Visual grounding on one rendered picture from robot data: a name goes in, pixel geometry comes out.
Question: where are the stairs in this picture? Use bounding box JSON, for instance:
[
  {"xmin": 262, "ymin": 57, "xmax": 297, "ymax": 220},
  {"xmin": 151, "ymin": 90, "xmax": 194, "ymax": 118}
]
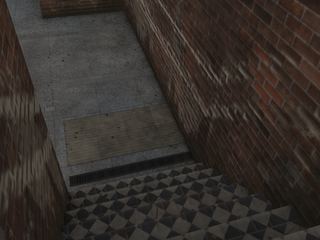
[{"xmin": 60, "ymin": 162, "xmax": 320, "ymax": 240}]

